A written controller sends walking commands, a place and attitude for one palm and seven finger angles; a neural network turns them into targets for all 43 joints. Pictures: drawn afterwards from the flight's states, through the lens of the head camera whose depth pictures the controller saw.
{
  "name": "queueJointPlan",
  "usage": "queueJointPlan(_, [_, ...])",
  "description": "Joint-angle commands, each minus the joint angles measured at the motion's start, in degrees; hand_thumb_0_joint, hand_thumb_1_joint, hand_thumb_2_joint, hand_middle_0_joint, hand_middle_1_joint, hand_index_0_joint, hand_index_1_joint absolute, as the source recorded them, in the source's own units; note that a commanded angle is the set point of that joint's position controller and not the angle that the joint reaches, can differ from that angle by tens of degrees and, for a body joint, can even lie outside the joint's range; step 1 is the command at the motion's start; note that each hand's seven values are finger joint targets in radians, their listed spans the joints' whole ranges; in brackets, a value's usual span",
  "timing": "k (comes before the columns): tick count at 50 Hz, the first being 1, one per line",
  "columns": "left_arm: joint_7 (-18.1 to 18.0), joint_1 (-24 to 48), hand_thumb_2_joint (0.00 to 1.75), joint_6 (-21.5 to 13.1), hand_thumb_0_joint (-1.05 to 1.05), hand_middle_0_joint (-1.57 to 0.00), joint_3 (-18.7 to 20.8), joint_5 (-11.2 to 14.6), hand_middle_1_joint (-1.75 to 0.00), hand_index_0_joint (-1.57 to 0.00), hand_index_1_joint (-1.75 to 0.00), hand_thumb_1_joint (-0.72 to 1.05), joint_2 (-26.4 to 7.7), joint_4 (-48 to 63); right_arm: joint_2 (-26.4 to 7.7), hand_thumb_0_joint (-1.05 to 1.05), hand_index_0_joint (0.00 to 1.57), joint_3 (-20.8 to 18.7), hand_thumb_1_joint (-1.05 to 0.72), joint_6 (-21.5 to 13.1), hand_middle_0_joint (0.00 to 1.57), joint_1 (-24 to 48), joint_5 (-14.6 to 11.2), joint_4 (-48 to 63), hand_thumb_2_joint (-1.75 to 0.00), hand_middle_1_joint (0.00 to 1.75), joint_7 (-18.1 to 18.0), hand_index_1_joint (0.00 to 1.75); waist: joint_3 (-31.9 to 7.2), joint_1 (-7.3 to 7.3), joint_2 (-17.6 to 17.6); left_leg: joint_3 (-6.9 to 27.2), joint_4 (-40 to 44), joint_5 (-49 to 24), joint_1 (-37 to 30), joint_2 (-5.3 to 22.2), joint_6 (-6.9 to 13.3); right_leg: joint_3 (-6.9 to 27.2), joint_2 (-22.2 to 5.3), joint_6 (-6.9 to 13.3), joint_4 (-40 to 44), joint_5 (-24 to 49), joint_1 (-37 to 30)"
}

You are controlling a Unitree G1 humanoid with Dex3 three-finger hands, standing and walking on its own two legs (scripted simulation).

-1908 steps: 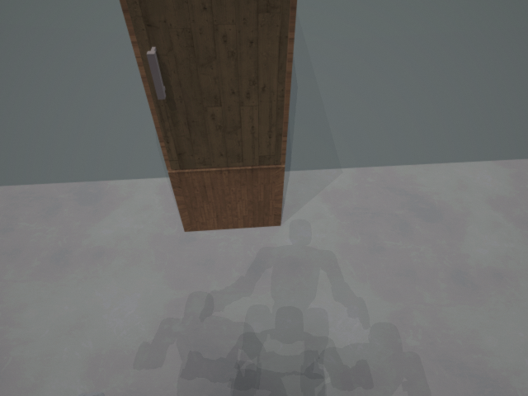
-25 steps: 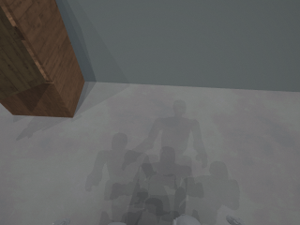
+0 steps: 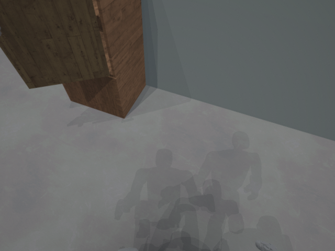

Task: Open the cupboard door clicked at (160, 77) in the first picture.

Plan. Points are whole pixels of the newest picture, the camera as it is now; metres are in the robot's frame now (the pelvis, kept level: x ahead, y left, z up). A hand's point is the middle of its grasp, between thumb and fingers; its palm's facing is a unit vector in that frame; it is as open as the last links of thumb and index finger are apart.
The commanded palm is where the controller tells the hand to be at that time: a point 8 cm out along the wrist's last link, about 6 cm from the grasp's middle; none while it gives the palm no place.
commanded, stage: turn to face it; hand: left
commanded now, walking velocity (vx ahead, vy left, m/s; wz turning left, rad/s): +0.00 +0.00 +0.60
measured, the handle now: out of the picture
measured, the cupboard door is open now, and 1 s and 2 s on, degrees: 38 38 38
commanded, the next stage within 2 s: take the last steps up to it in 0.54 s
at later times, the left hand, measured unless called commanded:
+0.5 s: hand out of the picture +0.03 +0.16 -0.14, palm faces +0.25 -0.93 -0.26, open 7.4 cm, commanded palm none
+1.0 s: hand out of the picture +0.03 +0.20 -0.14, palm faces +0.42 -0.88 -0.23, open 7.4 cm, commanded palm none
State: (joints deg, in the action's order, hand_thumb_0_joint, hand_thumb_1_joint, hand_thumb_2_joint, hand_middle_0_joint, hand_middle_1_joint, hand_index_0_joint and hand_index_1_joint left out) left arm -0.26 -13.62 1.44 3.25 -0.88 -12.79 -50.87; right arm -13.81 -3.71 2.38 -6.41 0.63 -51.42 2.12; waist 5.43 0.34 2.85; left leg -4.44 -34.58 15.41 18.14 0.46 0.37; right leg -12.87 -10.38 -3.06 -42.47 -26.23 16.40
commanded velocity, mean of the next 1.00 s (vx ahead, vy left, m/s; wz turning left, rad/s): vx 0.11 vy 0.06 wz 0.33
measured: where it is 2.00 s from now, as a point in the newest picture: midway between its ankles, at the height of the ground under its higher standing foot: (121, 225)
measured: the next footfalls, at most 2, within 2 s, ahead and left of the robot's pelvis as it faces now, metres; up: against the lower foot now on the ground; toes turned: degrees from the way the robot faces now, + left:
right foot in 0.34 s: +0.07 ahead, -0.15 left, +0.00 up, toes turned +6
left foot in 0.70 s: +0.00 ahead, +0.09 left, +0.00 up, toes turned +21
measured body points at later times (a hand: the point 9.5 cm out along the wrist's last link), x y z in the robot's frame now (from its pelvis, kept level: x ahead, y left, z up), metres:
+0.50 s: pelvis +0.01 -0.05 +0.02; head +0.05 -0.06 +0.46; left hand +0.02 +0.21 -0.12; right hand +0.15 -0.28 -0.14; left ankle -0.05 +0.08 -0.64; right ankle +0.03 -0.15 -0.72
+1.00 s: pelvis +0.04 -0.02 +0.01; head +0.07 -0.02 +0.46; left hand +0.00 +0.24 -0.12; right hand +0.15 -0.22 -0.15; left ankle -0.03 +0.08 -0.72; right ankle +0.09 -0.12 -0.71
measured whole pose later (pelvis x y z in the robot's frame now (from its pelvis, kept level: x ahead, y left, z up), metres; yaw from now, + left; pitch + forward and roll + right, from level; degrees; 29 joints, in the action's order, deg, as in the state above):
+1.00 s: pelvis +0.04 -0.02 +0.01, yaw +23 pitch +0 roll +1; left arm 1.6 -11.9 0.0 3.6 -1.2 -11.6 -54.8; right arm -10.7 -1.8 0.1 -15.8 1.1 -58.0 0.0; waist 2.7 -0.4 -1.0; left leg 1.3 -29.0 18.2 10.9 -1.6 1.2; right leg -4.9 -3.5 -1.2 -37.2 -21.9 18.4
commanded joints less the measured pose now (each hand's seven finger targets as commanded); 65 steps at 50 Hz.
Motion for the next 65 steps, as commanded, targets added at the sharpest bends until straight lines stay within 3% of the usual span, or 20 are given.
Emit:
queueJointPlan(1, [-0.86, 7.46, 0.9, -0.09, 0.0, -0.2, 1.87, -0.2, -0.3, -0.2, -0.3, 0.9, -5.41, 7.85, -15.11, 0.0, 0.2, -3.76, -0.9, -1.27, 0.2, -10.54, 0.96, 1.71, -0.9, 0.3, -2.47, 0.3, -11.68, 4.97, -16.16, 27.88, 13.91, -23.49, -15.43, 20.65, 13.3, 11.91, 2.99, -1.42, -23.88, -8.35, 20.32])
queueJointPlan(5, [-0.09, 3.54, 0.9, 0.23, 0.0, -0.2, 1.99, -0.21, -0.3, -0.2, -0.3, 0.9, -5.72, 4.29, -10.74, 0.0, 0.2, -2.06, -0.9, -1.83, 0.2, -2.79, 0.89, 3.69, -0.9, 0.3, -2.94, 0.3, -7.97, 0.57, -10.63, 17.78, 14.38, -20.83, -9.1, 12.97, 8.79, 12.49, 4.36, -1.71, -20.11, 1.59, 15.44])
queueJointPlan(14, [-0.48, -2.33, 0.9, -0.74, 0.0, -0.2, 1.71, 0.22, -0.3, -0.2, -0.3, 0.9, -5.31, 3.16, -10.3, 0.0, 0.2, -2.52, -0.9, -0.72, 0.2, 0.18, 0.67, 4.01, -0.9, 0.3, -2.51, 0.3, -8.21, -2.11, -11.23, 19.31, 8.62, -15.47, 0.73, 9.02, 6.36, 9.13, 9.72, -0.53, 10.72, 9.59, -6.01])
queueJointPlan(15, [-0.75, -4.58, 0.9, -1.36, 0.0, -0.2, 2.15, -0.01, -0.3, -0.2, -0.3, 0.9, -7.09, 2.79, -8.76, 0.0, 0.2, -2.38, -0.9, -0.76, 0.2, 0.31, 0.25, 4.32, -0.9, 0.3, -2.3, 0.3, -8.9, -3.31, -6.89, 17.41, 4.04, -10.39, 4.58, 5.96, 3.74, 11.91, 6.74, 0.26, 19.17, 13.29, -11.96])
queueJointPlan(16, [-1.27, -6.18, 0.9, -2.0, 0.0, -0.2, 3.18, -0.98, -0.3, -0.2, -0.3, 0.9, -12.2, 2.63, -5.0, 0.0, 0.2, -1.92, -0.9, -0.82, 0.2, -0.56, -0.36, 5.19, -0.9, 0.3, -1.92, 0.3, -9.77, -3.76, 8.47, 9.37, -8.23, 5.1, 14.14, -1.91, -0.66, 27.68, -7.17, 5.02, 25.72, 15.16, -17.71])
queueJointPlan(17, [-1.31, -5.23, 0.9, -1.86, 0.0, -0.2, 3.3, -1.08, -0.3, -0.2, -0.3, 0.9, -15.26, 3.43, -4.76, 0.0, 0.2, -1.91, -0.9, -0.72, 0.2, 0.63, -0.13, 6.33, -0.9, 0.3, -1.59, 0.3, -7.82, -4.1, 13.83, 6.6, -22.44, 20.66, 14.85, -4.38, -2.2, 34.52, -18.17, 11.42, 27.91, 20.97, -11.63])
queueJointPlan(22, [-1.66, 2.04, 0.9, -2.43, 0.0, -0.2, 1.51, -0.66, -0.3, -0.2, -0.3, 0.9, -8.09, 3.99, -3.6, 0.0, 0.2, -1.53, -0.9, 0.52, 0.2, -0.57, 0.08, 1.71, -0.9, 0.3, -0.79, 0.3, -5.14, -0.12, 9.27, 6.21, -32.38, 9.56, 12.4, 0.15, -3.34, 16.51, -7.11, 9.58, 23.67, 30.87, -6.7])
queueJointPlan(28, [-1.61, -4.59, 0.9, -2.59, 0.0, -0.2, 2.36, -1.03, -0.3, -0.2, -0.3, 0.9, -10.35, 0.13, -1.02, 0.0, 0.2, -0.19, -0.9, -0.28, 0.2, 2.91, -0.43, 1.15, -0.9, 0.3, -1.05, 0.3, -6.24, -3.29, 8.37, 1.39, -11.53, 12.97, 6.54, -1.06, -3.23, 14.42, -8.78, 11.03, 20.52, 42.09, -13.64])
queueJointPlan(32, [-1.38, -3.4, 0.9, -2.2, 0.0, -0.2, 2.26, -0.29, -0.3, -0.2, -0.3, 0.9, -9.59, -1.79, -1.62, 0.0, 0.2, 0.18, -0.9, -1.39, 0.2, -2.43, -0.23, -1.39, -0.9, 0.3, -1.54, 0.3, -8.11, -0.56, 7.51, 0.66, 8.87, -1.23, -6.9, -1.32, -2.12, 11.1, -5.94, 6.52, 14.07, 36.6, -9.0])
queueJointPlan(33, [-1.18, -3.13, 0.9, -1.97, 0.0, -0.2, 2.06, 0.34, -0.3, -0.2, -0.3, 0.9, -7.95, -1.25, -4.5, 0.0, 0.2, -0.29, -0.9, -1.99, 0.2, -4.38, 0.09, -1.81, -0.9, 0.3, -1.7, 0.3, -9.47, 0.38, 0.44, 3.82, 12.71, -8.31, -13.81, 2.65, -0.52, 8.55, -4.28, 3.83, 9.98, 29.0, -3.75])
queueJointPlan(35, [-0.63, -0.46, 0.9, -1.19, 0.0, -0.2, 0.95, 0.04, -0.3, -0.2, -0.3, 0.9, -3.71, 1.82, -12.38, 0.0, 0.2, -1.77, -0.9, -1.4, 0.2, -8.73, 1.25, -1.85, -0.9, 0.3, -2.21, 0.3, -8.61, 2.92, -17.7, 24.47, 16.69, -13.76, -15.84, 21.0, 11.52, 4.9, 5.35, 0.01, -6.86, -10.86, 11.32])
queueJointPlan(39, [0.92, 5.17, 0.9, -1.29, 0.0, -0.2, 1.34, -0.54, -0.3, -0.2, -0.3, 0.9, -4.09, 0.96, -7.97, 0.0, 0.2, -0.55, -0.9, -2.82, 0.2, -7.59, 1.02, -1.76, -0.9, 0.3, -3.5, 0.3, -2.56, 1.32, -13.61, 22.71, 20.46, -0.16, -11.32, 14.63, 11.71, 11.75, 4.69, 1.55, -19.66, -0.82, 19.31])
queueJointPlan(48, [1.59, -2.13, 0.9, -2.6, 0.0, -0.2, 1.39, -0.5, -0.3, -0.2, -0.3, 0.9, -2.73, -2.01, -7.16, 0.0, 0.2, -0.64, -0.9, -3.29, 0.2, -7.0, 0.69, -2.75, -0.9, 0.3, -2.79, 0.3, -3.29, -3.06, -8.5, 15.76, 14.93, 5.92, 0.68, 8.13, 8.91, 5.9, 9.01, 1.57, 8.89, 6.59, -6.79])
queueJointPlan(49, [1.38, -6.79, 0.9, -3.05, 0.0, -0.2, 2.05, -0.66, -0.3, -0.2, -0.3, 0.9, -3.95, -3.43, -6.34, 0.0, 0.2, -0.52, -0.9, -3.36, 0.2, -5.77, 0.37, -2.48, -0.9, 0.3, -2.63, 0.3, -3.32, -5.66, -4.89, 13.05, 8.58, 10.04, 7.99, 4.81, 6.52, 7.92, 7.36, 2.02, 15.18, 7.77, -16.32])
queueJointPlan(51, [0.21, -15.85, 0.9, -3.71, 0.0, -0.2, 3.78, -0.98, -0.3, -0.2, -0.3, 0.9, -13.04, -5.06, -2.57, 0.0, 0.2, 0.12, -0.9, -3.75, 0.2, -2.99, 0.17, 1.01, -0.9, 0.3, -1.79, 0.3, -3.84, -9.67, 17.99, 4.26, -20.91, 21.19, 25.24, -3.59, 0.72, 43.01, -19.12, 11.55, 33.71, -8.88, -25.05])
queueJointPlan(52, [-0.43, -13.84, 0.9, -3.71, 0.0, -0.2, 3.7, -0.52, -0.3, -0.2, -0.3, 0.9, -12.4, -4.42, -5.29, 0.0, 0.2, -0.57, -0.9, -3.32, 0.2, -2.15, 0.78, 1.17, -0.9, 0.3, -1.47, 0.3, -1.38, -7.71, 10.61, 7.73, -28.86, 16.92, 25.8, 0.55, 0.14, 45.48, -21.71, 14.41, 36.11, -16.72, -18.96])
queueJointPlan(53, [-0.63, -10.48, 0.9, -4.08, 0.0, -0.2, 3.27, -0.59, -0.3, -0.2, -0.3, 0.9, -10.61, -4.17, -4.23, 0.0, 0.2, -0.83, -0.9, -3.11, 0.2, 0.13, 0.95, 0.49, -0.9, 0.3, -1.15, 0.3, 2.25, -6.53, 10.77, 8.94, -33.04, 11.44, 26.25, 2.46, -0.2, 43.52, -19.0, 13.59, 36.59, -16.68, -12.47])
queueJointPlan(55, [-0.58, -4.5, 0.9, -4.85, 0.0, -0.2, 1.92, -0.57, -0.3, -0.2, -0.3, 0.9, -6.2, -3.43, -2.68, 0.0, 0.2, -0.8, -0.9, -2.23, 0.2, -2.29, 1.07, -1.53, -0.9, 0.3, -0.26, 0.3, 3.19, -2.34, 8.32, 8.02, -32.53, 1.47, 21.64, 4.96, -1.52, 26.27, -13.46, 9.32, 35.74, -4.61, -5.35])
queueJointPlan(58, [-0.43, -5.46, 0.9, -5.88, 0.0, -0.2, 1.85, -0.67, -0.3, -0.2, -0.3, 0.9, -5.65, -4.95, -0.02, 0.0, 0.2, -0.32, -0.9, -1.92, 0.2, -4.47, 0.64, -3.15, -0.9, 0.3, 0.49, 0.3, 0.45, -1.38, 6.9, 3.21, -24.28, -2.49, 17.37, 4.8, -2.97, 13.44, -9.25, 7.58, 33.93, 11.87, -7.46])
queueJointPlan(65, [-0.46, -10.3, 0.9, -5.83, 0.0, -0.2, 1.89, -0.99, -0.3, -0.2, -0.3, 0.9, -7.42, -9.63, 1.55, 0.0, 0.2, 0.8, -0.9, -3.4, 0.2, 1.37, 0.26, -1.11, -0.9, 0.3, 1.23, 0.3, -0.89, -3.66, 8.53, -2.81, -2.73, -2.29, 10.32, 1.7, -2.06, 7.44, -9.09, 7.11, 27.69, 28.43, -13.71])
